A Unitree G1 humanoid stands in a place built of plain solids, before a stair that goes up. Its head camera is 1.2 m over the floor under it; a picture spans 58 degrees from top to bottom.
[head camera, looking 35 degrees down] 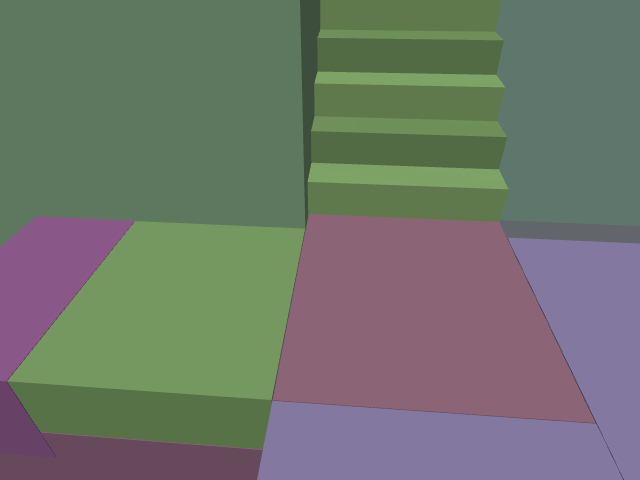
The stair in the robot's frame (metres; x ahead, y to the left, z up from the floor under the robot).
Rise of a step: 0.19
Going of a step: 0.20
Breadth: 1.09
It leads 5 degrees to the right of straight ahead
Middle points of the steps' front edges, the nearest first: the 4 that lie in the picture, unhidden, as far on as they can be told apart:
1.92 -0.38 0.19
2.12 -0.40 0.38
2.32 -0.41 0.56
2.52 -0.43 0.75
